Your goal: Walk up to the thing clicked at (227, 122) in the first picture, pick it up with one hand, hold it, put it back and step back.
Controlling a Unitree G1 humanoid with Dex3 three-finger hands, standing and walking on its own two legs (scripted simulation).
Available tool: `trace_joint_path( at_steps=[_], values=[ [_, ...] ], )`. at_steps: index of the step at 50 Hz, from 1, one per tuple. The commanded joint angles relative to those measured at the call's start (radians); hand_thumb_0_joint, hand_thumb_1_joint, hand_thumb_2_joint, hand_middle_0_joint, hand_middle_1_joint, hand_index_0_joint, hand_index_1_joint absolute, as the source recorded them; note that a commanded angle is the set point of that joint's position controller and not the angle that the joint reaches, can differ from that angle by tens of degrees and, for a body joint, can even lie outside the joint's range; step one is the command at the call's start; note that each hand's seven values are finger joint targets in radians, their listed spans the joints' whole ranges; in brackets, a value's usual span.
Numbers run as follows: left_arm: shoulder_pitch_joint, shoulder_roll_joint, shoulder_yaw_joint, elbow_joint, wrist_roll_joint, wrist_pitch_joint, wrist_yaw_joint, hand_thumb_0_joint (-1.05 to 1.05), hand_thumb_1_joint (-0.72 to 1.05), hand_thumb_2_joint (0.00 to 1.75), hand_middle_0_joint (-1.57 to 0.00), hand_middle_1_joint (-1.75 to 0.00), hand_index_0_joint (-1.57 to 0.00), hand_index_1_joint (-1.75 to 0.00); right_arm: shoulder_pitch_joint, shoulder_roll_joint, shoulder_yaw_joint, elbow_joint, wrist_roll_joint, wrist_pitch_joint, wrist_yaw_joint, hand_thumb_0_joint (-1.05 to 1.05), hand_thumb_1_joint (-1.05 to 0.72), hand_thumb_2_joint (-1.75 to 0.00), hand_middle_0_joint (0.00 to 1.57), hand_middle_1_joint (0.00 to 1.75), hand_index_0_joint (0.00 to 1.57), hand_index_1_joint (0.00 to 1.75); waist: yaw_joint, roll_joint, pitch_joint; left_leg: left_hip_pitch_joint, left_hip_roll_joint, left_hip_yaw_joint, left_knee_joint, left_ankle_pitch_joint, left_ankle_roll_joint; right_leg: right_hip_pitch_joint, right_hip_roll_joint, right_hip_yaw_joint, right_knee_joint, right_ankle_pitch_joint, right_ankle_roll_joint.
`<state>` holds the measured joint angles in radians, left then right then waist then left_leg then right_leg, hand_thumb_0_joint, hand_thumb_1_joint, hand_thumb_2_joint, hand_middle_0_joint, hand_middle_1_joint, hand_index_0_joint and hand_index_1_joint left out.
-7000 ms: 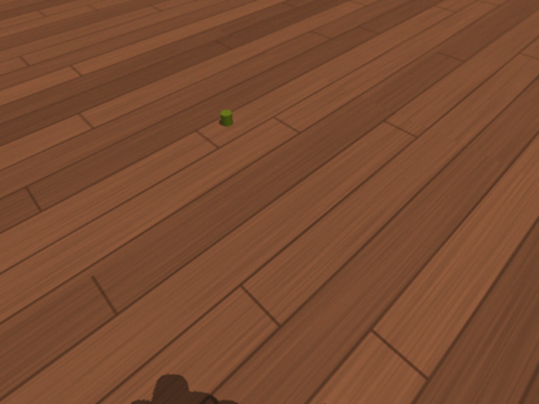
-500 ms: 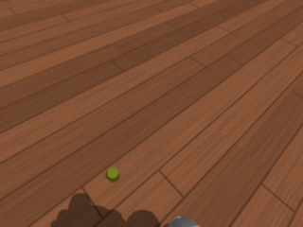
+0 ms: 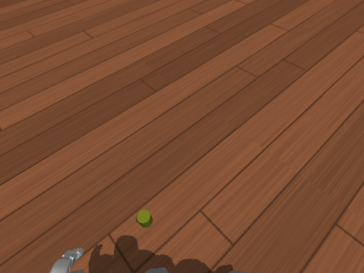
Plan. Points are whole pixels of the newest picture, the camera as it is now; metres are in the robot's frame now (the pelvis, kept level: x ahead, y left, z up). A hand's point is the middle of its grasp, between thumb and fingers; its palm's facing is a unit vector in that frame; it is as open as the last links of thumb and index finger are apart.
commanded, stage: walk up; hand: left
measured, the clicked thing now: (144, 218) +0.46 +0.26 -0.72
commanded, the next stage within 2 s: stand in 1.80 s
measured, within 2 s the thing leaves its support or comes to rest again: neither
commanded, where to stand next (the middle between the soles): +0.06 +0.01 m, yaw +0 degrees
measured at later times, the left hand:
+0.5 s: hand out of the picture +0.05 +0.26 -0.14, palm faces -0.03 -0.94 -0.34, open 7.4 cm
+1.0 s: hand out of the picture +0.07 +0.28 -0.13, palm faces -0.06 -0.91 -0.42, open 7.4 cm
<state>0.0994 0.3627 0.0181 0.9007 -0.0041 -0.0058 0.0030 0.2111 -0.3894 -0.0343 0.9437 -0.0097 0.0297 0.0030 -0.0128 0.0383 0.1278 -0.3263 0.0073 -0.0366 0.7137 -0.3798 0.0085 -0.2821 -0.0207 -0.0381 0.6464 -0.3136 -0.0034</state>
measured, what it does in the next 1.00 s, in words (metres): steps on the spot: left foot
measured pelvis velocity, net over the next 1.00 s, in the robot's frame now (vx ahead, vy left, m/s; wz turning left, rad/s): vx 0.00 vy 0.00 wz -0.02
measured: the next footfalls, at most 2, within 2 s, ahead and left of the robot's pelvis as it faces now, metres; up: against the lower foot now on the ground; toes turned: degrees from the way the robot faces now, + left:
left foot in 0.02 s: +0.07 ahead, +0.12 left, +0.00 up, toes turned -1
left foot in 1.32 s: +0.06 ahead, +0.15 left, +0.00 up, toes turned +0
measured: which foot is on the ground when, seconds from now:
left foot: up 0.00-0.00, down 0.02-1.00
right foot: down 0.00-1.00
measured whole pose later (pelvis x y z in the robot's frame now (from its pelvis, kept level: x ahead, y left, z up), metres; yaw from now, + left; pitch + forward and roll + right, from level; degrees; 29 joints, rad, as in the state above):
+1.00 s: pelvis +0.00 +0.00 +0.01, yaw -1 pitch -3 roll +1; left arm 0.20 0.41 0.05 1.06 0.02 -0.03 -0.01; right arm 0.22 -0.39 -0.06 1.01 -0.03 0.02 0.03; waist -0.03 0.00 0.06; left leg -0.20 -0.01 -0.01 0.47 -0.22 0.00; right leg -0.24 -0.02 -0.01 0.49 -0.22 0.00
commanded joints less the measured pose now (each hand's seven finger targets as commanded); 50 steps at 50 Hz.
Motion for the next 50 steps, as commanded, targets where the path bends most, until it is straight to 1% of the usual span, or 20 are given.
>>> trace_joint_path(
  at_steps=[1,3,4,5,9,11,12,13,14,15,17,19,36,37,39,41,44,48,49,50],
  values=[
    [-0.03,0.265,0.081,-0.075,-0.013,-0.006,0.041,0.0,0.9,0.9,-0.2,-0.3,-0.2,-0.3,0.044,-0.259,-0.086,-0.074,-0.022,-0.021,-0.003,0.0,-0.9,-0.9,0.2,0.3,0.2,0.3,-0.01,-0.054,-0.176,0.103,0.095,-0.112,-0.163,0.5,0.05,-0.003,-0.176,0.147,0.029,0.43,-0.092],
    [-0.022,0.23,0.074,-0.055,-0.026,0.01,0.049,0.0,0.9,0.9,-0.2,-0.3,-0.2,-0.3,-0.04,-0.311,-0.098,-0.11,-0.009,-0.026,0.008,0.0,-0.9,-0.9,0.2,0.3,0.2,0.3,-0.001,0.129,-0.2,0.084,0.266,-0.324,-0.249,0.653,0.232,-0.017,0.046,0.007,0.258,-0.072,-0.021],
    [-0.023,0.228,0.076,-0.046,-0.02,0.015,0.051,0.0,0.9,0.9,-0.2,-0.3,-0.2,-0.3,-0.026,-0.29,-0.095,-0.11,-0.016,-0.028,0.01,0.0,-0.9,-0.9,0.2,0.3,0.2,0.3,-0.014,0.152,-0.204,0.103,0.295,-0.366,-0.264,0.689,0.266,-0.054,0.062,0.061,0.355,-0.327,-0.022],
    [-0.029,0.217,0.073,-0.043,-0.018,0.017,0.049,0.0,0.9,0.9,-0.2,-0.3,-0.2,-0.3,-0.025,-0.264,-0.091,-0.109,-0.016,-0.028,0.003,0.0,-0.9,-0.9,0.2,0.3,0.2,0.3,-0.012,0.12,-0.194,0.094,0.281,-0.329,-0.264,0.651,0.265,-0.071,0.054,0.106,0.39,-0.349,-0.029],
    [0.035,0.187,0.059,-0.011,-0.009,-0.009,0.031,0.0,0.9,0.9,-0.2,-0.3,-0.2,-0.3,-0.073,-0.21,-0.063,-0.111,-0.014,-0.038,-0.017,0.0,-0.9,-0.9,0.2,0.3,0.2,0.3,0.022,0.108,-0.229,0.212,0.218,-0.222,-0.18,0.552,0.193,-0.064,0.001,0.069,0.083,-0.204,-0.016],
    [0.072,0.169,0.057,0.034,0.007,-0.025,0.026,0.0,0.9,0.9,-0.2,-0.3,-0.2,-0.3,-0.101,-0.211,-0.053,-0.109,-0.006,-0.03,-0.011,0.0,-0.9,-0.9,0.2,0.3,0.2,0.3,0.047,0.082,-0.242,0.147,0.181,-0.163,-0.122,0.488,0.142,0.127,0.024,0.028,-0.223,0.011,-0.013],
    [0.059,0.2,0.064,0.032,0.022,-0.035,0.029,0.0,0.9,0.9,-0.2,-0.3,-0.2,-0.3,-0.09,-0.186,-0.041,-0.102,0.004,-0.028,-0.009,0.0,-0.9,-0.9,0.2,0.3,0.2,0.3,0.041,0.052,-0.236,0.058,0.169,-0.15,-0.118,0.455,0.098,0.228,-0.009,0.106,-0.257,0.087,-0.03],
    [0.031,0.254,0.067,0.022,0.038,-0.045,0.034,0.0,0.9,0.9,-0.2,-0.3,-0.2,-0.3,-0.097,-0.151,-0.027,-0.106,0.016,-0.031,-0.002,0.0,-0.9,-0.9,0.2,0.3,0.2,0.3,0.031,-0.062,-0.211,-0.066,0.096,-0.104,-0.071,0.33,0.033,0.258,-0.157,0.334,-0.287,0.134,-0.087],
    [-0.042,0.314,0.072,0.016,0.029,-0.041,0.026,0.0,0.9,0.9,-0.2,-0.3,-0.2,-0.3,-0.113,-0.168,-0.035,-0.088,0.017,-0.025,-0.007,0.0,-0.9,-0.9,0.2,0.3,0.2,0.3,0.008,-0.127,-0.174,0.039,0.024,-0.042,-0.09,0.003,0.016,0.06,-0.269,0.396,-0.274,0.118,-0.178],
    [-0.1,0.298,0.062,-0.004,0.03,-0.042,0.018,0.0,0.9,0.9,-0.2,-0.3,-0.2,-0.3,-0.083,-0.185,-0.048,-0.056,0.007,-0.025,-0.007,0.0,-0.9,-0.9,0.2,0.3,0.2,0.3,-0.028,-0.126,-0.138,0.149,0.038,-0.039,-0.08,-0.032,0.012,-0.059,-0.264,0.383,-0.249,0.086,-0.183],
    [-0.093,0.236,0.042,0.019,0.016,-0.043,0.012,0.0,0.9,0.9,-0.2,-0.3,-0.2,-0.3,-0.122,-0.185,-0.041,-0.037,0.008,-0.042,0.004,0.0,-0.9,-0.9,0.2,0.3,0.2,0.3,-0.016,-0.069,-0.134,0.188,0.059,-0.086,-0.237,0.136,0.037,-0.044,-0.146,0.227,-0.248,0.046,-0.075],
    [-0.05,0.218,0.037,0.048,0.015,-0.041,0.005,0.0,0.9,0.9,-0.2,-0.3,-0.2,-0.3,-0.159,-0.183,-0.035,-0.032,-0.001,-0.051,0.011,0.0,-0.9,-0.9,0.2,0.3,0.2,0.3,0.008,-0.101,-0.134,0.19,0.104,-0.131,-0.295,0.107,0.055,-0.029,-0.099,0.188,-0.297,-0.037,-0.038],
    [-0.053,0.194,0.03,0.171,0.006,-0.03,0.002,0.0,0.9,0.9,-0.2,-0.3,-0.2,-0.3,-0.187,-0.171,-0.011,0.108,0.001,-0.066,-0.001,0.0,-0.9,-0.9,0.2,0.3,0.2,0.3,0.025,0.003,-0.14,0.166,0.126,-0.123,-0.463,0.191,0.018,0.174,-0.087,0.126,-0.373,0.119,-0.021],
    [0.01,0.245,0.051,0.142,0.024,-0.039,-0.009,0.0,0.9,0.9,-0.2,-0.3,-0.2,-0.3,-0.096,-0.254,-0.054,0.079,-0.013,-0.066,0.018,0.0,-0.9,-0.9,0.2,0.3,0.2,0.3,0.007,0.034,-0.22,0.24,0.092,-0.132,-0.444,-0.216,0.069,0.135,-0.028,0.084,-0.282,-0.198,-0.048],
    [-0.007,0.212,0.051,0.13,0.032,-0.035,-0.017,0.0,0.9,0.9,-0.2,-0.3,-0.2,-0.3,-0.029,-0.271,-0.076,0.078,-0.024,-0.057,0.023,0.0,-0.9,-0.9,0.2,0.3,0.2,0.3,-0.027,0.142,-0.097,0.253,0.201,-0.317,-0.569,-0.474,0.125,-0.109,0.038,0.006,-0.07,-0.244,-0.031],
    [-0.009,0.211,0.056,0.103,0.035,-0.044,-0.015,0.0,0.9,0.9,-0.2,-0.3,-0.2,-0.3,-0.029,-0.262,-0.089,0.04,-0.027,-0.063,0.021,0.0,-0.9,-0.9,0.2,0.3,0.2,0.3,-0.035,0.084,-0.028,0.243,0.291,-0.403,-0.566,-0.253,0.207,-0.2,-0.011,0.067,0.036,-0.187,-0.023],
    [0.029,0.206,0.062,0.079,0.032,-0.049,-0.028,0.0,0.9,0.9,-0.2,-0.3,-0.2,-0.3,-0.027,-0.263,-0.093,-0.007,-0.029,-0.075,0.022,0.0,-0.9,-0.9,0.2,0.3,0.2,0.3,-0.027,0.088,-0.103,0.258,0.248,-0.332,-0.541,-0.189,0.202,-0.157,-0.023,0.053,0.015,-0.172,-0.019],
    [0.139,0.167,0.062,0.127,0.027,-0.055,0.005,0.0,0.9,0.9,-0.2,-0.3,-0.2,-0.3,-0.183,-0.155,-0.049,-0.065,-0.014,-0.03,0.025,0.0,-0.9,-0.9,0.2,0.3,0.2,0.3,0.062,0.072,-0.093,-0.072,0.124,-0.114,-0.373,-0.002,0.081,0.232,0.009,0.024,-0.243,0.163,0.002],
    [0.14,0.201,0.075,0.121,0.03,-0.057,0.019,0.0,0.9,0.9,-0.2,-0.3,-0.2,-0.3,-0.15,-0.125,-0.038,-0.062,-0.01,-0.022,0.025,0.0,-0.9,-0.9,0.2,0.3,0.2,0.3,0.064,0.011,-0.099,-0.1,0.079,-0.075,-0.272,0.073,0.042,0.263,-0.033,0.085,-0.288,0.182,-0.005],
    [0.144,0.286,0.097,0.11,0.039,-0.063,0.033,0.0,0.9,0.9,-0.2,-0.3,-0.2,-0.3,-0.106,-0.102,-0.031,-0.064,-0.002,-0.016,0.023,0.0,-0.9,-0.9,0.2,0.3,0.2,0.3,0.059,-0.138,-0.081,-0.123,-0.031,-0.069,-0.113,0.037,0.001,0.19,-0.208,0.324,-0.419,0.122,-0.041]
  ],
)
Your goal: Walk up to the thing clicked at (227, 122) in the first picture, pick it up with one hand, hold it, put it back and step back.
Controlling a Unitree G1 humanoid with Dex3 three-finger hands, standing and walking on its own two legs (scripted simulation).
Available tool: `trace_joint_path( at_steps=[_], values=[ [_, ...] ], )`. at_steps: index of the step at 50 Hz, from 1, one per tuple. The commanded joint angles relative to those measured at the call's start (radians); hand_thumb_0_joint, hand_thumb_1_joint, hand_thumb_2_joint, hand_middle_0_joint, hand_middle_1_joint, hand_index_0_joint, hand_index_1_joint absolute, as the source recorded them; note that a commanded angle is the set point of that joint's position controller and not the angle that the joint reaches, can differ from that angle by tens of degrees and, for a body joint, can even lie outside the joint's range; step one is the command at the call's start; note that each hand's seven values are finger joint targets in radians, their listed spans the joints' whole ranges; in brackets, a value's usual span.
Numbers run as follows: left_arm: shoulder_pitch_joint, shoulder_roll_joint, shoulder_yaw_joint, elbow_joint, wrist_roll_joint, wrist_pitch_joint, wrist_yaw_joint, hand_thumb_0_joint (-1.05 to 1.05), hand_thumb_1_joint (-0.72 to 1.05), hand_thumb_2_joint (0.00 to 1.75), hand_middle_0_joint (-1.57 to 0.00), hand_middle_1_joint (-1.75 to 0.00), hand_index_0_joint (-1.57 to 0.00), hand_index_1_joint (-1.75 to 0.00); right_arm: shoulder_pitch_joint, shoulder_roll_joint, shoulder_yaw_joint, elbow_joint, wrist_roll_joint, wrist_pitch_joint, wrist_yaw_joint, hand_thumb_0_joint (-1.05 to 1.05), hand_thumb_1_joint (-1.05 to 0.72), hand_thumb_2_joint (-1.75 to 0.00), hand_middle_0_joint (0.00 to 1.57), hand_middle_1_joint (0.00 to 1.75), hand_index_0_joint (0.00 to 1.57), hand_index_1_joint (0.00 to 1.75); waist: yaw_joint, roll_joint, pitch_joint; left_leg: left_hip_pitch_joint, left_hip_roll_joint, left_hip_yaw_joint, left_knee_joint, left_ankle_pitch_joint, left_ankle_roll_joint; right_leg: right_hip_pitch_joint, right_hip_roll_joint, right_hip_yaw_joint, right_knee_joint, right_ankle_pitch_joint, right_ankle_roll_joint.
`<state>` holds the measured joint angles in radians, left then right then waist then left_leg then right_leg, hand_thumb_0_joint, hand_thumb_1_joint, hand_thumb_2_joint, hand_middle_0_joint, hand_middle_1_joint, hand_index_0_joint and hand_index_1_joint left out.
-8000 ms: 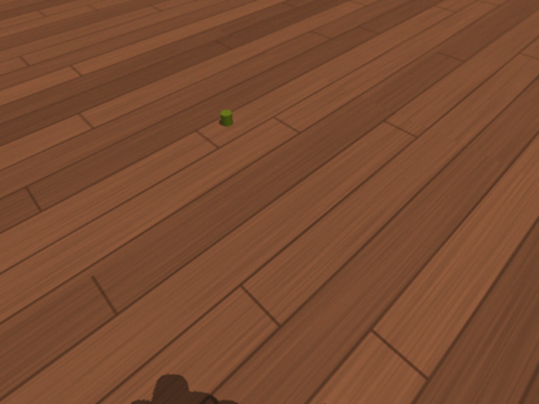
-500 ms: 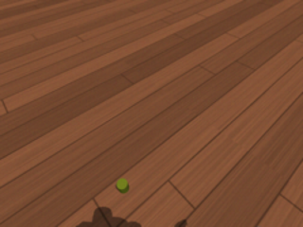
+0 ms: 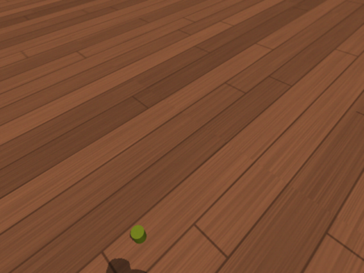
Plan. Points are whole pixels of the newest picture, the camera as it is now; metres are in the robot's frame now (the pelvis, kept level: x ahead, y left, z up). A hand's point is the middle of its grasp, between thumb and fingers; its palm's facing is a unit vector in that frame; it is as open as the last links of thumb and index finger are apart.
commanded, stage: walk up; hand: left
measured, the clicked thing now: (138, 234) +0.45 +0.27 -0.73
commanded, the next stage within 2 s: stand in 0.80 s
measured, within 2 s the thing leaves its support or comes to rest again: neither
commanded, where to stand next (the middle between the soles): +0.06 +0.02 m, yaw +2 degrees
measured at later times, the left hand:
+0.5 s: hand out of the picture +0.10 +0.27 -0.16, palm faces +0.06 -0.95 -0.32, open 7.4 cm
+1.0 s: hand out of the picture +0.06 +0.27 -0.14, palm faces +0.03 -0.94 -0.35, open 7.4 cm
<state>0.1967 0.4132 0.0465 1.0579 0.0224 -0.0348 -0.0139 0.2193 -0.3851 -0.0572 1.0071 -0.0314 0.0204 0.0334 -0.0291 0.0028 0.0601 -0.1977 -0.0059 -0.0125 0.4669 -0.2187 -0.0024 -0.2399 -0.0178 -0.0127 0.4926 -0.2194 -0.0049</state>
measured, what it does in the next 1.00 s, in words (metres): steps on the spot: left foot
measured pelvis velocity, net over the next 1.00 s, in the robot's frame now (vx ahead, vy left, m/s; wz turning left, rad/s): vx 0.01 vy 0.01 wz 0.04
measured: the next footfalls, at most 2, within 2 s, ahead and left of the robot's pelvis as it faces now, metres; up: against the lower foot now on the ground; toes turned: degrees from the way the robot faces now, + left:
left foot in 0.32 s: +0.06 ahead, +0.16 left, +0.00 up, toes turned +2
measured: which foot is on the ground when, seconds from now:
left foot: down 0.00-0.02, up 0.04-0.30, down 0.32-1.00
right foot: down 0.00-1.00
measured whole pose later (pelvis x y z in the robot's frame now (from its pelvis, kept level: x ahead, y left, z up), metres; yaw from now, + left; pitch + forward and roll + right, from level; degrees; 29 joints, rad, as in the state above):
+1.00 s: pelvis +0.01 +0.01 +0.01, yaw +2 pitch -3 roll +0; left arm 0.12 0.36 0.00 1.16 0.01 -0.01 -0.02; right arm 0.08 -0.35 0.00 1.14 -0.01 -0.01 0.01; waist 0.02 0.02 0.06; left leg -0.12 0.03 -0.02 0.34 -0.16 -0.04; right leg -0.14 -0.03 -0.05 0.34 -0.14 0.01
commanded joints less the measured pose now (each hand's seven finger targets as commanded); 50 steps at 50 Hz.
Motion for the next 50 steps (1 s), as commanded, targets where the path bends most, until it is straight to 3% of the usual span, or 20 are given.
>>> trace_joint_path(
  at_steps=[1,2,3,4,5,7,10,12,14,15,16,17,18,20,22,31,39,42,46,50],
  values=[
    [-0.023,0.313,0.075,-0.075,0.01,-0.033,0.059,0.0,0.9,0.9,-0.2,-0.3,-0.2,-0.3,-0.056,-0.139,-0.024,-0.113,0.016,0.011,-0.012,0.0,-0.9,-0.9,0.2,0.3,0.2,0.3,0.044,-0.117,-0.002,-0.219,-0.06,-0.136,0.288,-0.295,-0.002,0.022,-0.362,0.475,-0.334,-0.087,-0.102],
    [-0.078,0.322,0.075,-0.098,0.013,-0.029,0.062,0.0,0.9,0.9,-0.2,-0.3,-0.2,-0.3,-0.015,-0.195,-0.046,-0.092,0.015,0.024,-0.02,0.0,-0.9,-0.9,0.2,0.3,0.2,0.3,0.022,-0.077,0.008,-0.162,-0.028,-0.178,0.406,-0.333,0.007,-0.048,-0.378,0.459,-0.272,-0.059,-0.178],
    [-0.093,0.283,0.075,-0.116,0.007,-0.029,0.066,0.0,0.9,0.9,-0.2,-0.3,-0.2,-0.3,0.009,-0.204,-0.049,-0.089,0.018,0.028,-0.02,0.0,-0.9,-0.9,0.2,0.3,0.2,0.3,0.014,-0.08,0.007,-0.208,-0.019,-0.186,0.489,-0.303,0.008,0.012,-0.353,0.391,-0.228,0.086,-0.201],
    [-0.088,0.246,0.069,-0.123,-0.002,-0.028,0.069,0.0,0.9,0.9,-0.2,-0.3,-0.2,-0.3,0.038,-0.2,-0.051,-0.078,0.016,0.03,-0.021,0.0,-0.9,-0.9,0.2,0.3,0.2,0.3,0.008,-0.067,-0.014,-0.236,-0.02,-0.205,0.529,-0.268,0.006,0.06,-0.308,0.304,-0.204,0.196,-0.177],
    [-0.078,0.236,0.068,-0.131,-0.001,-0.027,0.068,0.0,0.9,0.9,-0.2,-0.3,-0.2,-0.3,0.052,-0.2,-0.052,-0.076,0.016,0.03,-0.022,0.0,-0.9,-0.9,0.2,0.3,0.2,0.3,0.011,-0.097,-0.047,-0.23,-0.013,-0.19,0.543,-0.245,0.006,0.083,-0.283,0.251,-0.197,0.224,-0.165],
    [-0.04,0.228,0.07,-0.141,0.006,-0.03,0.059,0.0,0.9,0.9,-0.2,-0.3,-0.2,-0.3,0.046,-0.199,-0.05,-0.086,0.012,0.025,-0.018,0.0,-0.9,-0.9,0.2,0.3,0.2,0.3,0.036,-0.147,-0.105,-0.24,0.015,-0.154,0.502,-0.238,-0.006,0.169,-0.273,0.223,-0.171,0.189,-0.175],
    [-0.033,0.189,0.061,-0.154,0.014,-0.028,0.043,0.0,0.9,0.9,-0.2,-0.3,-0.2,-0.3,0.0,-0.176,-0.034,-0.077,0.014,0.005,-0.016,0.0,-0.9,-0.9,0.2,0.3,0.2,0.3,0.069,-0.185,-0.086,-0.217,0.024,-0.088,0.287,-0.242,-0.018,0.194,-0.225,0.178,-0.161,0.058,-0.171],
    [-0.068,0.194,0.057,-0.163,0.006,-0.011,0.032,0.0,0.9,0.9,-0.2,-0.3,-0.2,-0.3,-0.002,-0.162,-0.022,-0.064,0.016,-0.017,-0.02,0.0,-0.9,-0.9,0.2,0.3,0.2,0.3,0.059,-0.237,-0.061,-0.098,0.011,-0.007,0.141,-0.194,-0.024,0.096,-0.199,0.131,-0.117,0.125,-0.163],
    [-0.086,0.184,0.052,-0.16,-0.013,0.015,0.026,0.0,0.9,0.9,-0.2,-0.3,-0.2,-0.3,0.039,-0.149,-0.019,-0.032,0.013,-0.039,-0.036,0.0,-0.9,-0.9,0.2,0.3,0.2,0.3,0.019,-0.192,-0.074,0.035,-0.011,0.042,-0.067,0.028,-0.02,0.047,-0.177,0.074,0.016,0.356,-0.128],
    [-0.07,0.154,0.042,-0.162,-0.024,0.022,0.025,0.0,0.9,0.9,-0.2,-0.3,-0.2,-0.3,0.029,-0.178,-0.026,-0.032,0.007,-0.048,-0.045,0.0,-0.9,-0.9,0.2,0.3,0.2,0.3,0.022,-0.129,-0.095,0.11,0.025,0.0,-0.092,0.188,-0.005,0.009,-0.154,0.051,0.073,0.396,-0.08],
    [-0.063,0.12,0.029,-0.169,-0.033,0.026,0.025,0.0,0.9,0.9,-0.2,-0.3,-0.2,-0.3,0.005,-0.222,-0.033,-0.046,0.001,-0.056,-0.052,0.0,-0.9,-0.9,0.2,0.3,0.2,0.3,0.036,-0.036,-0.122,0.126,0.138,-0.135,-0.086,0.351,0.03,-0.029,-0.108,0.035,0.105,0.282,-0.035],
    [-0.069,0.116,0.03,-0.159,-0.041,0.034,0.025,0.0,0.9,0.9,-0.2,-0.3,-0.2,-0.3,-0.065,-0.277,-0.036,-0.064,0.012,-0.06,-0.054,0.0,-0.9,-0.9,0.2,0.3,0.2,0.3,0.057,0.052,-0.101,0.014,0.256,-0.28,-0.088,0.342,0.106,-0.011,-0.033,0.012,0.092,0.046,-0.005],
    [-0.074,0.142,0.037,-0.128,-0.033,0.04,0.028,0.0,0.9,0.9,-0.2,-0.3,-0.2,-0.3,-0.111,-0.277,-0.032,-0.06,0.026,-0.058,-0.051,0.0,-0.9,-0.9,0.2,0.3,0.2,0.3,0.057,0.082,-0.085,-0.078,0.265,-0.26,-0.058,0.302,0.151,0.095,-0.04,0.03,0.08,-0.063,-0.013],
    [-0.107,0.15,0.032,-0.117,-0.024,0.027,0.024,0.0,0.9,0.9,-0.2,-0.3,-0.2,-0.3,-0.125,-0.219,-0.01,-0.049,0.03,-0.056,-0.049,0.0,-0.9,-0.9,0.2,0.3,0.2,0.3,0.048,0.064,-0.109,-0.046,0.17,-0.147,-0.025,0.293,0.071,0.124,-0.086,0.048,-0.013,0.123,-0.027],
    [-0.112,0.164,0.028,-0.093,-0.028,0.023,0.019,0.0,0.9,0.9,-0.2,-0.3,-0.2,-0.3,-0.131,-0.201,-0.002,-0.033,0.033,-0.052,-0.051,0.0,-0.9,-0.9,0.2,0.3,0.2,0.3,0.038,0.088,-0.104,-0.047,0.13,-0.11,-0.049,0.187,0.035,0.123,-0.106,0.055,-0.03,0.191,-0.038],
    [-0.159,0.146,0.014,-0.014,-0.025,0.017,0.01,0.0,0.9,0.9,-0.2,-0.3,-0.2,-0.3,-0.204,-0.184,0.016,0.02,0.032,-0.054,-0.045,0.0,-0.9,-0.9,0.2,0.3,0.2,0.3,0.036,0.027,-0.115,0.039,0.136,-0.089,-0.121,0.175,0.027,0.127,-0.12,0.062,-0.151,0.17,-0.021],
    [-0.152,0.137,0.015,0.034,-0.018,0.02,0.001,0.0,0.9,0.9,-0.2,-0.3,-0.2,-0.3,-0.243,-0.184,0.021,0.047,0.03,-0.058,-0.039,0.0,-0.9,-0.9,0.2,0.3,0.2,0.3,0.046,0.022,-0.082,0.026,0.137,-0.101,-0.199,0.035,0.019,0.118,-0.117,0.066,-0.21,0.05,-0.008],
    [-0.15,0.14,0.0,0.038,-0.006,-0.001,0.004,0.0,0.9,0.9,-0.2,-0.3,-0.2,-0.3,-0.238,-0.185,0.014,0.052,0.019,-0.061,-0.034,0.0,-0.9,-0.9,0.2,0.3,0.2,0.3,0.041,0.007,-0.12,0.092,0.137,-0.094,-0.187,0.098,0.014,0.123,-0.121,0.065,-0.218,0.074,-0.006],
    [-0.152,0.159,-0.002,0.039,-0.011,-0.002,0.008,0.0,0.9,0.9,-0.2,-0.3,-0.2,-0.3,-0.211,-0.177,0.014,0.063,0.021,-0.056,-0.03,0.0,-0.9,-0.9,0.2,0.3,0.2,0.3,0.032,-0.022,-0.071,0.085,0.128,-0.092,-0.197,0.053,0.009,0.076,-0.12,0.074,-0.24,0.002,-0.003],
    [-0.141,0.157,-0.006,0.039,-0.012,-0.003,0.011,0.0,0.9,0.9,-0.2,-0.3,-0.2,-0.3,-0.204,-0.185,0.012,0.07,0.02,-0.052,-0.029,0.0,-0.9,-0.9,0.2,0.3,0.2,0.3,0.038,-0.013,-0.075,0.061,0.131,-0.092,-0.196,0.05,0.013,0.102,-0.122,0.073,-0.237,0.014,-0.002]
  ],
)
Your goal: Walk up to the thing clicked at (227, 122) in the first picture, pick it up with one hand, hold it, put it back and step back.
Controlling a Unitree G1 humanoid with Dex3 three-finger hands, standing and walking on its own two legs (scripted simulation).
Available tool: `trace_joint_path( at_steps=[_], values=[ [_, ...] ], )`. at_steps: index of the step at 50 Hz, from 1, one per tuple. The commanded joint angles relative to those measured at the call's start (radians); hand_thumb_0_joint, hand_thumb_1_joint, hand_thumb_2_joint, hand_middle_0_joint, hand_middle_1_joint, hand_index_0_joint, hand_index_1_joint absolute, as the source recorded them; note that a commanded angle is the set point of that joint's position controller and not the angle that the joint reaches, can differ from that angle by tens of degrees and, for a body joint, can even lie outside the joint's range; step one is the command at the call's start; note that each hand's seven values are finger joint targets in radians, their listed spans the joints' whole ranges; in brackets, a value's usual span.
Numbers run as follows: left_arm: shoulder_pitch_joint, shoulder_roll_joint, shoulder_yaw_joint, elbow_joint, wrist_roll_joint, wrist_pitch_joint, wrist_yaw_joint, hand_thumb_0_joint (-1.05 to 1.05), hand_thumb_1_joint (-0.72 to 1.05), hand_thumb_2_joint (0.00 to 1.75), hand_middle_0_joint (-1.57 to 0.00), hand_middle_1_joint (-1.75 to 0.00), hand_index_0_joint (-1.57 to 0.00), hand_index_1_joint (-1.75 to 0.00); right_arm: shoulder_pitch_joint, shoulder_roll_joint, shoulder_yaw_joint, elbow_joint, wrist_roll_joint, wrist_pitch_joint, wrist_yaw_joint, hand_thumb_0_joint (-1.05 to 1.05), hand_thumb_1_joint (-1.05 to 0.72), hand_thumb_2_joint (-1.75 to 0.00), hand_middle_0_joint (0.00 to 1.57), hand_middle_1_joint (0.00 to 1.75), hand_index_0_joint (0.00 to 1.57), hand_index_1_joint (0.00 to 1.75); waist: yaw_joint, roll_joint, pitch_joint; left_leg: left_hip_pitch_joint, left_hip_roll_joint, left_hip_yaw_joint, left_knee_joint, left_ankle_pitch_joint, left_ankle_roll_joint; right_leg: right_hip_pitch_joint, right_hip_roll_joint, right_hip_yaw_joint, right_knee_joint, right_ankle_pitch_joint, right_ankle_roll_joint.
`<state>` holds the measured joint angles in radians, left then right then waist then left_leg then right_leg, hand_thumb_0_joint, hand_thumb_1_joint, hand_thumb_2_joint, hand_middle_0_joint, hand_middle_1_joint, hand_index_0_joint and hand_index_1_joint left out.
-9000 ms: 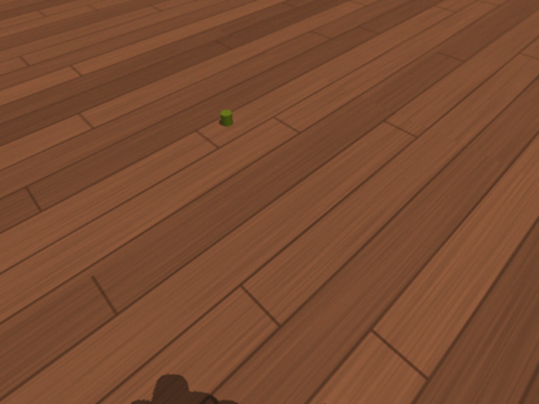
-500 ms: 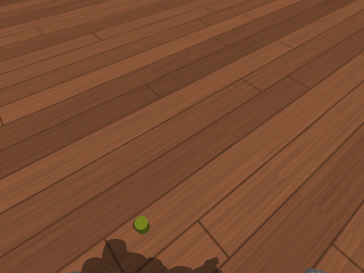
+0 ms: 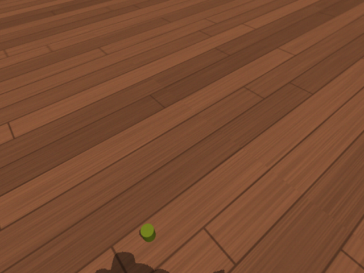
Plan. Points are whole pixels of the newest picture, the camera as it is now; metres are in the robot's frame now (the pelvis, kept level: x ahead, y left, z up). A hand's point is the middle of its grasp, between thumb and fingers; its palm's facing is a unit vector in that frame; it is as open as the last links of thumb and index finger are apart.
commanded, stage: stand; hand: left
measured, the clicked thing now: (148, 232) +0.45 +0.24 -0.74
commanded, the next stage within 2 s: walk up in 1.90 s
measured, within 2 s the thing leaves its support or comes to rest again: neither
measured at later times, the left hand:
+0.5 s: hand out of the picture +0.09 +0.25 -0.15, palm faces -0.05 -0.94 -0.34, open 7.4 cm
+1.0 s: hand out of the picture +0.09 +0.25 -0.15, palm faces -0.03 -0.94 -0.35, open 7.4 cm
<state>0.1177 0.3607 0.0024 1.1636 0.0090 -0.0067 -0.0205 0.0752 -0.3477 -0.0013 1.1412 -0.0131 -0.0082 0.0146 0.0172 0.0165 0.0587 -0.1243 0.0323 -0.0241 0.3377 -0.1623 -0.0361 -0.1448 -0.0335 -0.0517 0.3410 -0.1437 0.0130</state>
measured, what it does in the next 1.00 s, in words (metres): stands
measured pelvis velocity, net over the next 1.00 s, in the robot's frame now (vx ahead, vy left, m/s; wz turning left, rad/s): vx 0.01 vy -0.01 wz -0.01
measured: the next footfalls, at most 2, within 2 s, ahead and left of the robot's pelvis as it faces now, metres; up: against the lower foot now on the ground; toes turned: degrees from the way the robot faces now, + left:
none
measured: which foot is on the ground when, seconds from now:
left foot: down 0.00-1.00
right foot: down 0.00-1.00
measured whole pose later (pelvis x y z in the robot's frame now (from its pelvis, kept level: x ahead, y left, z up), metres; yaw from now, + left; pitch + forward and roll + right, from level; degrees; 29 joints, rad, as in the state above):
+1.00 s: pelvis +0.01 -0.01 +0.00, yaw +0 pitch -2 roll +0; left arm 0.10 0.36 -0.01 1.13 0.01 -0.01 -0.02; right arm 0.10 -0.36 0.01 1.14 -0.01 0.00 0.01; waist 0.00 0.01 0.05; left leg -0.11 0.05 -0.02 0.32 -0.17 -0.05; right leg -0.14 -0.02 -0.05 0.34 -0.16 0.00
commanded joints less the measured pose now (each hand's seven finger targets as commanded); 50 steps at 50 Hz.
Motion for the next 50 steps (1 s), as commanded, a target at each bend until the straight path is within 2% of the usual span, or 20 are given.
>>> trace_joint_path(
  at_steps=[1,2,3,4,7,8,10,11,13,15,17,26,28,31,33,36,38,39,44,50],
  values=[
    [-0.066,0.217,0.038,-0.07,0.004,-0.032,0.018,0.0,0.9,0.9,-0.2,-0.3,-0.2,-0.3,-0.056,-0.215,-0.043,-0.067,0.0,-0.023,-0.009,0.0,-0.9,-0.9,0.2,0.3,0.2,0.3,-0.011,-0.033,-0.084,-0.006,0.09,-0.076,-0.065,0.008,0.044,0.013,-0.109,0.113,-0.085,-0.059,-0.022],
    [-0.065,0.218,0.038,-0.069,0.002,-0.033,0.019,0.0,0.9,0.9,-0.2,-0.3,-0.2,-0.3,-0.042,-0.217,-0.043,-0.062,0.002,-0.021,-0.009,0.0,-0.9,-0.9,0.2,0.3,0.2,0.3,-0.014,-0.033,-0.072,-0.015,0.09,-0.079,-0.068,0.005,0.046,0.009,-0.107,0.112,-0.085,-0.061,-0.021],
    [-0.068,0.229,0.04,-0.071,0.002,-0.032,0.021,0.0,0.9,0.9,-0.2,-0.3,-0.2,-0.3,-0.034,-0.213,-0.043,-0.06,0.0,-0.02,-0.009,0.0,-0.9,-0.9,0.2,0.3,0.2,0.3,-0.015,-0.052,-0.06,-0.027,0.083,-0.074,-0.067,-0.017,0.043,0.001,-0.109,0.118,-0.095,-0.11,-0.022],
    [-0.07,0.222,0.037,-0.075,0.003,-0.034,0.021,0.0,0.9,0.9,-0.2,-0.3,-0.2,-0.3,-0.032,-0.218,-0.043,-0.06,-0.001,-0.02,-0.008,0.0,-0.9,-0.9,0.2,0.3,0.2,0.3,-0.017,-0.037,-0.074,-0.017,0.087,-0.072,-0.06,0.008,0.046,0.01,-0.112,0.12,-0.092,-0.081,-0.023],
    [-0.069,0.223,0.036,-0.078,0.001,-0.032,0.021,0.0,0.9,0.9,-0.2,-0.3,-0.2,-0.3,-0.018,-0.214,-0.042,-0.055,0.0,-0.018,-0.008,0.0,-0.9,-0.9,0.2,0.3,0.2,0.3,-0.016,-0.027,-0.057,-0.041,0.085,-0.074,-0.066,-0.02,0.044,0.004,-0.111,0.122,-0.096,-0.115,-0.025],
    [-0.06,0.226,0.037,-0.079,0.002,-0.033,0.021,0.0,0.9,0.9,-0.2,-0.3,-0.2,-0.3,-0.014,-0.216,-0.042,-0.054,-0.001,-0.018,-0.008,0.0,-0.9,-0.9,0.2,0.3,0.2,0.3,-0.013,-0.021,-0.072,-0.035,0.089,-0.076,-0.068,-0.004,0.046,0.022,-0.108,0.116,-0.084,-0.076,-0.023],
    [-0.061,0.224,0.037,-0.079,0.001,-0.031,0.021,0.0,0.9,0.9,-0.2,-0.3,-0.2,-0.3,-0.013,-0.215,-0.04,-0.054,-0.001,-0.017,-0.008,0.0,-0.9,-0.9,0.2,0.3,0.2,0.3,-0.012,-0.024,-0.059,-0.047,0.088,-0.075,-0.072,-0.013,0.043,0.015,-0.106,0.114,-0.083,-0.091,-0.023],
    [-0.058,0.225,0.038,-0.079,0.001,-0.03,0.019,0.0,0.9,0.9,-0.2,-0.3,-0.2,-0.3,-0.008,-0.215,-0.038,-0.053,-0.001,-0.02,-0.009,0.0,-0.9,-0.9,0.2,0.3,0.2,0.3,-0.011,-0.016,-0.068,-0.042,0.093,-0.077,-0.078,0.013,0.042,0.032,-0.106,0.113,-0.069,-0.048,-0.025],
    [-0.054,0.217,0.036,-0.082,-0.001,-0.029,0.018,0.0,0.9,0.9,-0.2,-0.3,-0.2,-0.3,-0.012,-0.224,-0.038,-0.053,-0.001,-0.021,-0.011,0.0,-0.9,-0.9,0.2,0.3,0.2,0.3,-0.007,-0.002,-0.068,-0.044,0.09,-0.075,-0.079,0.011,0.038,0.027,-0.104,0.112,-0.067,-0.041,-0.025],
    [-0.063,0.225,0.038,-0.083,0.0,-0.029,0.019,0.0,0.9,0.9,-0.2,-0.3,-0.2,-0.3,-0.002,-0.217,-0.036,-0.052,0.0,-0.022,-0.012,0.0,-0.9,-0.9,0.2,0.3,0.2,0.3,-0.014,-0.014,-0.086,-0.037,0.096,-0.075,-0.074,0.034,0.039,0.049,-0.107,0.112,-0.057,-0.003,-0.027],
    [-0.06,0.228,0.038,-0.083,0.0,-0.029,0.02,0.0,0.9,0.9,-0.2,-0.3,-0.2,-0.3,-0.002,-0.213,-0.035,-0.052,0.001,-0.019,-0.012,0.0,-0.9,-0.9,0.2,0.3,0.2,0.3,-0.012,-0.019,-0.072,-0.036,0.088,-0.07,-0.075,0.012,0.036,0.026,-0.106,0.113,-0.073,-0.044,-0.025],
    [-0.072,0.222,0.035,-0.091,0.0,-0.029,0.02,0.0,0.9,0.9,-0.2,-0.3,-0.2,-0.3,0.007,-0.223,-0.033,-0.056,0.001,-0.018,-0.014,0.0,-0.9,-0.9,0.2,0.3,0.2,0.3,-0.022,-0.018,-0.075,-0.013,0.096,-0.062,-0.061,0.04,0.036,0.022,-0.105,0.118,-0.071,0.002,-0.027],
    [-0.072,0.217,0.033,-0.091,-0.001,-0.029,0.02,0.0,0.9,0.9,-0.2,-0.3,-0.2,-0.3,0.005,-0.219,-0.031,-0.055,0.002,-0.016,-0.013,0.0,-0.9,-0.9,0.2,0.3,0.2,0.3,-0.019,-0.012,-0.058,-0.032,0.093,-0.062,-0.066,0.008,0.038,0.015,-0.102,0.117,-0.079,-0.04,-0.024],
    [-0.073,0.221,0.036,-0.091,0.0,-0.029,0.02,0.0,0.9,0.9,-0.2,-0.3,-0.2,-0.3,0.002,-0.223,-0.032,-0.058,0.002,-0.017,-0.013,0.0,-0.9,-0.9,0.2,0.3,0.2,0.3,-0.02,-0.021,-0.073,-0.021,0.097,-0.064,-0.065,0.035,0.038,0.03,-0.103,0.115,-0.074,-0.013,-0.023],
    [-0.07,0.218,0.035,-0.094,0.001,-0.031,0.02,0.0,0.9,0.9,-0.2,-0.3,-0.2,-0.3,-0.003,-0.229,-0.035,-0.062,0.002,-0.019,-0.015,0.0,-0.9,-0.9,0.2,0.3,0.2,0.3,-0.02,-0.011,-0.111,0.009,0.099,-0.058,-0.053,0.089,0.037,0.046,-0.109,0.116,-0.062,0.074,-0.026],
    [-0.067,0.216,0.035,-0.092,0.002,-0.032,0.021,0.0,0.9,0.9,-0.2,-0.3,-0.2,-0.3,-0.005,-0.224,-0.033,-0.061,0.002,-0.02,-0.017,0.0,-0.9,-0.9,0.2,0.3,0.2,0.3,-0.02,-0.015,-0.116,0.013,0.102,-0.056,-0.05,0.123,0.037,0.062,-0.108,0.108,-0.052,0.132,-0.024],
    [-0.076,0.217,0.037,-0.092,0.0,-0.028,0.022,0.0,0.9,0.9,-0.2,-0.3,-0.2,-0.3,0.003,-0.224,-0.032,-0.058,0.001,-0.02,-0.019,0.0,-0.9,-0.9,0.2,0.3,0.2,0.3,-0.023,-0.016,-0.091,-0.007,0.103,-0.057,-0.065,0.107,0.035,0.059,-0.104,0.104,-0.05,0.106,-0.024],
    [-0.066,0.211,0.034,-0.09,-0.002,-0.028,0.02,0.0,0.9,0.9,-0.2,-0.3,-0.2,-0.3,-0.008,-0.223,-0.029,-0.057,0.003,-0.021,-0.018,0.0,-0.9,-0.9,0.2,0.3,0.2,0.3,-0.014,-0.006,-0.091,0.004,0.107,-0.06,-0.065,0.124,0.037,0.059,-0.104,0.104,-0.048,0.113,-0.024],
    [-0.07,0.216,0.036,-0.085,0.0,-0.025,0.021,0.0,0.9,0.9,-0.2,-0.3,-0.2,-0.3,-0.008,-0.223,-0.03,-0.057,0.001,-0.017,-0.019,0.0,-0.9,-0.9,0.2,0.3,0.2,0.3,-0.017,-0.021,-0.074,-0.01,0.102,-0.06,-0.074,0.059,0.036,0.044,-0.103,0.107,-0.067,0.033,-0.024],
    [-0.062,0.219,0.037,-0.087,0.001,-0.026,0.021,0.0,0.9,0.9,-0.2,-0.3,-0.2,-0.3,-0.006,-0.224,-0.033,-0.06,0.003,-0.016,-0.016,0.0,-0.9,-0.9,0.2,0.3,0.2,0.3,-0.017,-0.015,-0.074,-0.009,0.099,-0.061,-0.076,0.04,0.038,0.036,-0.104,0.109,-0.075,0.004,-0.027]
  ],
)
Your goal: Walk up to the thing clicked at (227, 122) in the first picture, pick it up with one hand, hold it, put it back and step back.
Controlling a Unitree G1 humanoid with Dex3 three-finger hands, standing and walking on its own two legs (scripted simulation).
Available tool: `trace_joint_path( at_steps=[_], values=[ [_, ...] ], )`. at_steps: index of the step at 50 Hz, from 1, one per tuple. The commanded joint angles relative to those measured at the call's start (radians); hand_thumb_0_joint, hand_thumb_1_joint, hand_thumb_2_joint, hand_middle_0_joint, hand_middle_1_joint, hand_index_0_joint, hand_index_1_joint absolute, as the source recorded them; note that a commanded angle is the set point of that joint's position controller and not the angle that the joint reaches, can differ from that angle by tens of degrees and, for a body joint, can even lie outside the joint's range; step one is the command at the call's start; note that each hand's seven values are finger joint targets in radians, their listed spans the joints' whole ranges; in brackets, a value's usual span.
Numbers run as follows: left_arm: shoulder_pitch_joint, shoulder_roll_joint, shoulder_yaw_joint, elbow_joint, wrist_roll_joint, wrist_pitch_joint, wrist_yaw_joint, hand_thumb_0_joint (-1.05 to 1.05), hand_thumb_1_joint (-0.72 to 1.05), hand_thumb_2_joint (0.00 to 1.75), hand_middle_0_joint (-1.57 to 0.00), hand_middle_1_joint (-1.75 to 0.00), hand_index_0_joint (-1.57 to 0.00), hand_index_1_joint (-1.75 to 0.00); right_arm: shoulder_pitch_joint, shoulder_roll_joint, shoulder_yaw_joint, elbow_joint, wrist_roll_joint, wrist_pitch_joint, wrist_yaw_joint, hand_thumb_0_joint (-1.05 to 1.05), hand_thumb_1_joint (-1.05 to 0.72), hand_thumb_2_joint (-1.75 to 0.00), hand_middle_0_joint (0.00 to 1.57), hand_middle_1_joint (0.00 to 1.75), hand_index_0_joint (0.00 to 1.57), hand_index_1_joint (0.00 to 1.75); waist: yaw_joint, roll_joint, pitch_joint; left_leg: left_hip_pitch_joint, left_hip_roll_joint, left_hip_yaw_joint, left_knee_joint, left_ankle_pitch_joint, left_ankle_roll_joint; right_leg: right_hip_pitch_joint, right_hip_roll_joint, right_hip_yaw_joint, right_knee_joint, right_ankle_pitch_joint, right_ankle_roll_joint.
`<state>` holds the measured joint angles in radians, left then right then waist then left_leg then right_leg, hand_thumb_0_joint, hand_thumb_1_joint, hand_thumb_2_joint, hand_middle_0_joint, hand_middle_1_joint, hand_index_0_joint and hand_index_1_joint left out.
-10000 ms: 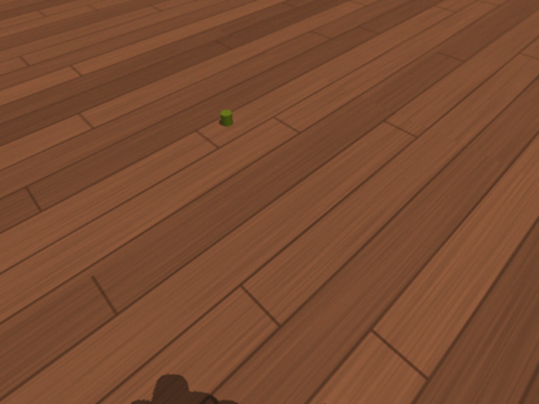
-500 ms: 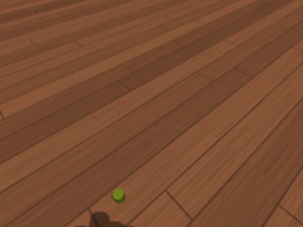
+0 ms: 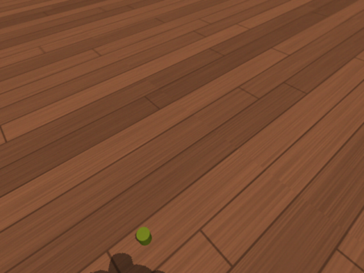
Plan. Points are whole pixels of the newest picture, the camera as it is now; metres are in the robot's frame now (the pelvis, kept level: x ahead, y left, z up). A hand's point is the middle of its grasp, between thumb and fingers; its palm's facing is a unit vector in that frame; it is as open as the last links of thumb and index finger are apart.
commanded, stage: stand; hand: left
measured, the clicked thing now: (144, 236) +0.44 +0.25 -0.74
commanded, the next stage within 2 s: walk up in 0.90 s
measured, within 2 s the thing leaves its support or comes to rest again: neither
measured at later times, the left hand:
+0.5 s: hand out of the picture +0.07 +0.25 -0.15, palm faces -0.02 -0.94 -0.35, open 7.4 cm
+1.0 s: hand out of the picture +0.09 +0.26 -0.16, palm faces +0.02 -0.93 -0.36, open 7.4 cm
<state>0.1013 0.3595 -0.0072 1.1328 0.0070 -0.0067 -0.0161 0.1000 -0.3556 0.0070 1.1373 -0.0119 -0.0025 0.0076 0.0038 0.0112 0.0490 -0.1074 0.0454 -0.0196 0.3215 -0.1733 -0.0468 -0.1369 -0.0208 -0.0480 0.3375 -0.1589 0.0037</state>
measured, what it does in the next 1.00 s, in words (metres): stands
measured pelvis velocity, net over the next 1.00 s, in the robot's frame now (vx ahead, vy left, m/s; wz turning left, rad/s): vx -0.01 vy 0.00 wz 0.00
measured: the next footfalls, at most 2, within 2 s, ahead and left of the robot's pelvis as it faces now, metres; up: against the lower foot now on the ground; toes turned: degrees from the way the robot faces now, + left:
right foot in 1.64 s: -0.13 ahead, -0.09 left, +0.00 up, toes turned -3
left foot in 1.96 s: -0.19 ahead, +0.15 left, +0.00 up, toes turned -3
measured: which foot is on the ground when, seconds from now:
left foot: down 0.00-1.00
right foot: down 0.00-1.00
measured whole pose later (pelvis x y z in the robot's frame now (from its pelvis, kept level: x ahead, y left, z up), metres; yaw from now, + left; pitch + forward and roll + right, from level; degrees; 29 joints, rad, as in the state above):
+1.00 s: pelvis -0.01 +0.00 -0.01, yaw +0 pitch -2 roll +0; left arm 0.07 0.36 0.04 1.07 -0.01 0.01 -0.01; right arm 0.08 -0.37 -0.01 1.09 0.01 0.02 0.00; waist 0.01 0.02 0.11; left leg -0.20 0.05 -0.03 0.46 -0.22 -0.03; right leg -0.20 -0.01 -0.05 0.42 -0.19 -0.01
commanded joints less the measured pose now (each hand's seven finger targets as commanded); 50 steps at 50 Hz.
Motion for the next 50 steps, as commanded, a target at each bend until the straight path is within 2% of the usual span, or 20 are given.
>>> trace_joint_path(
  at_steps=[1,3,7,11,18,19,22,28,33,41,44,45,47,48,49,50],
  values=[
    [-0.041,0.219,0.046,-0.058,0.002,-0.027,0.016,0.0,0.9,0.9,-0.2,-0.3,-0.2,-0.3,-0.034,-0.216,-0.042,-0.058,0.001,-0.023,-0.009,0.0,-0.9,-0.9,0.2,0.3,0.2,0.3,-0.002,-0.013,-0.069,-0.018,0.086,-0.063,-0.055,0.057,0.051,0.023,-0.117,0.107,-0.072,0.032,-0.017],
    [-0.05,0.222,0.048,-0.064,0.002,-0.03,0.016,0.0,0.9,0.9,-0.2,-0.3,-0.2,-0.3,-0.033,-0.216,-0.041,-0.062,-0.001,-0.025,-0.009,0.0,-0.9,-0.9,0.2,0.3,0.2,0.3,-0.005,-0.007,-0.095,-0.008,0.087,-0.059,-0.045,0.106,0.049,0.045,-0.121,0.107,-0.058,0.098,-0.019],
    [-0.042,0.22,0.049,-0.058,0.003,-0.026,0.016,0.0,0.9,0.9,-0.2,-0.3,-0.2,-0.3,-0.028,-0.213,-0.038,-0.059,0.001,-0.026,-0.012,0.0,-0.9,-0.9,0.2,0.3,0.2,0.3,-0.003,-0.007,-0.087,-0.018,0.092,-0.064,-0.056,0.117,0.048,0.057,-0.117,0.099,-0.047,0.103,-0.018],
    [-0.034,0.215,0.047,-0.056,0.001,-0.024,0.016,0.0,0.9,0.9,-0.2,-0.3,-0.2,-0.3,-0.037,-0.219,-0.038,-0.058,0.002,-0.024,-0.013,0.0,-0.9,-0.9,0.2,0.3,0.2,0.3,0.004,-0.003,-0.074,-0.012,0.089,-0.065,-0.06,0.079,0.047,0.034,-0.116,0.102,-0.06,0.059,-0.018],
    [-0.039,0.221,0.048,-0.059,0.002,-0.025,0.017,0.0,0.9,0.9,-0.2,-0.3,-0.2,-0.3,-0.021,-0.21,-0.038,-0.057,0.001,-0.022,-0.01,0.0,-0.9,-0.9,0.2,0.3,0.2,0.3,-0.002,-0.021,-0.064,-0.02,0.084,-0.062,-0.06,0.055,0.048,0.022,-0.115,0.105,-0.069,0.02,-0.018],
    [-0.044,0.222,0.049,-0.061,0.003,-0.026,0.017,0.0,0.9,0.9,-0.2,-0.3,-0.2,-0.3,-0.022,-0.213,-0.039,-0.06,0.0,-0.024,-0.011,0.0,-0.9,-0.9,0.2,0.3,0.2,0.3,-0.004,-0.019,-0.076,-0.015,0.088,-0.06,-0.054,0.082,0.049,0.036,-0.118,0.107,-0.062,0.059,-0.019],
    [-0.044,0.223,0.05,-0.06,0.004,-0.026,0.019,0.0,0.9,0.9,-0.2,-0.3,-0.2,-0.3,-0.026,-0.209,-0.037,-0.061,0.001,-0.021,-0.011,0.0,-0.9,-0.9,0.2,0.3,0.2,0.3,-0.002,-0.017,-0.078,-0.018,0.087,-0.062,-0.054,0.082,0.049,0.043,-0.118,0.102,-0.062,0.071,-0.017],
    [-0.041,0.224,0.053,-0.06,0.003,-0.023,0.019,0.0,0.9,0.9,-0.2,-0.3,-0.2,-0.3,-0.015,-0.212,-0.041,-0.06,-0.002,-0.019,-0.011,0.0,-0.9,-0.9,0.2,0.3,0.2,0.3,-0.004,-0.014,-0.06,-0.027,0.082,-0.059,-0.054,0.042,0.048,0.022,-0.118,0.109,-0.077,0.0,-0.021],
    [-0.035,0.221,0.054,-0.06,0.004,-0.027,0.02,0.0,0.9,0.9,-0.2,-0.3,-0.2,-0.3,-0.02,-0.211,-0.04,-0.067,0.0,-0.022,-0.014,0.0,-0.9,-0.9,0.2,0.3,0.2,0.3,-0.002,-0.016,-0.099,0.0,0.089,-0.058,-0.041,0.124,0.05,0.055,-0.12,0.102,-0.055,0.133,-0.019],
    [-0.04,0.215,0.053,-0.061,0.004,-0.024,0.02,0.0,0.9,0.9,-0.2,-0.3,-0.2,-0.3,-0.015,-0.211,-0.038,-0.068,0.0,-0.022,-0.016,0.0,-0.9,-0.9,0.2,0.3,0.2,0.3,-0.001,-0.011,-0.09,-0.005,0.092,-0.055,-0.043,0.128,0.047,0.058,-0.118,0.098,-0.05,0.126,-0.021],
    [-0.042,0.211,0.052,-0.061,0.002,-0.023,0.018,0.0,0.9,0.9,-0.2,-0.3,-0.2,-0.3,-0.012,-0.21,-0.036,-0.066,0.0,-0.021,-0.016,0.0,-0.9,-0.9,0.2,0.3,0.2,0.3,-0.001,-0.004,-0.066,-0.023,0.089,-0.059,-0.056,0.099,0.045,0.045,-0.114,0.098,-0.058,0.081,-0.021],
    [-0.045,0.266,0.101,-0.081,-0.018,-0.006,0.026,0.0,0.9,0.9,-0.2,-0.3,-0.2,-0.3,-0.048,-0.253,-0.056,-0.074,0.007,-0.001,-0.014,0.0,-0.9,-0.9,0.2,0.3,0.2,0.3,0.017,-0.022,0.057,-0.099,0.067,-0.06,0.062,0.248,0.069,-0.037,-0.114,0.118,0.019,0.295,-0.031],
    [-0.015,0.271,0.11,-0.109,-0.021,0.003,0.033,0.0,0.9,0.9,-0.2,-0.3,-0.2,-0.3,-0.009,-0.231,-0.059,-0.099,0.022,0.008,-0.015,0.0,-0.9,-0.9,0.2,0.3,0.2,0.3,0.009,-0.049,-0.059,-0.061,0.048,-0.024,0.173,0.293,0.072,0.006,-0.149,0.123,0.056,0.421,-0.079],
    [-0.016,0.28,0.118,-0.121,-0.022,0.008,0.034,0.0,0.9,0.9,-0.2,-0.3,-0.2,-0.3,-0.004,-0.224,-0.064,-0.11,0.026,0.014,-0.014,0.0,-0.9,-0.9,0.2,0.3,0.2,0.3,0.008,-0.074,-0.102,-0.051,0.023,-0.008,0.234,0.261,0.07,0.001,-0.173,0.142,0.057,0.446,-0.109],
    [-0.033,0.292,0.124,-0.146,-0.018,0.013,0.033,0.0,0.9,0.9,-0.2,-0.3,-0.2,-0.3,0.006,-0.222,-0.07,-0.125,0.027,0.022,-0.015,0.0,-0.9,-0.9,0.2,0.3,0.2,0.3,0.006,-0.11,-0.127,-0.062,-0.015,0.015,0.314,0.163,0.066,-0.01,-0.216,0.179,0.047,0.449,-0.147],
    [-0.071,0.291,0.124,-0.172,-0.009,0.018,0.035,0.0,0.9,0.9,-0.2,-0.3,-0.2,-0.3,0.019,-0.21,-0.075,-0.132,0.023,0.031,-0.014,0.0,-0.9,-0.9,0.2,0.3,0.2,0.3,-0.002,-0.163,-0.136,-0.099,-0.054,0.025,0.402,-0.069,0.066,-0.021,-0.268,0.225,0.036,0.443,-0.194]
  ],
)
